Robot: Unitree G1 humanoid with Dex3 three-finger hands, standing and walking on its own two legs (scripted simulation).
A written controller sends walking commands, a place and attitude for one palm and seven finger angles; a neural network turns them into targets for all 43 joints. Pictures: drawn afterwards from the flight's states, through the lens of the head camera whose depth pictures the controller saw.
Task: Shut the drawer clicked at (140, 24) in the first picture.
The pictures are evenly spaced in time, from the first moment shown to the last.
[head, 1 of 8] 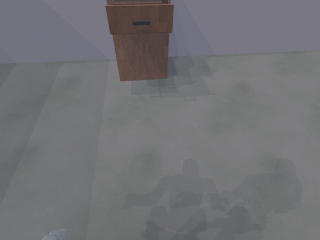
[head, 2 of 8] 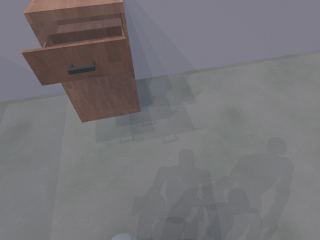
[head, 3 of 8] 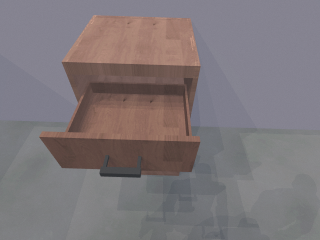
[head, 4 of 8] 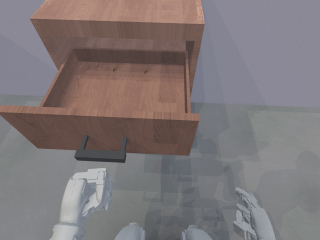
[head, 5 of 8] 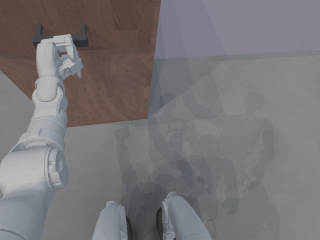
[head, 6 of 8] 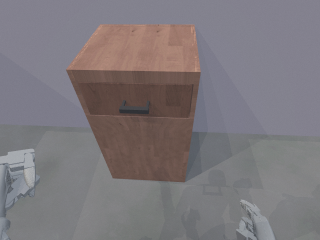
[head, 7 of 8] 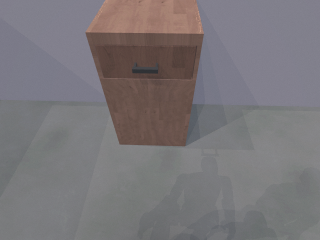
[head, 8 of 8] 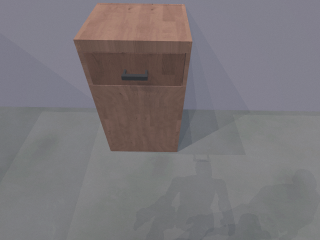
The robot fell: no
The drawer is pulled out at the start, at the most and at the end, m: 0.29 0.29 0.00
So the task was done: yes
